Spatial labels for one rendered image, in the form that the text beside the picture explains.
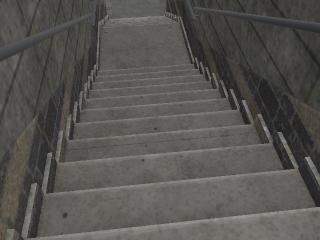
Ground stairs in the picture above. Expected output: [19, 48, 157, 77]
[24, 64, 320, 240]
[102, 15, 177, 27]

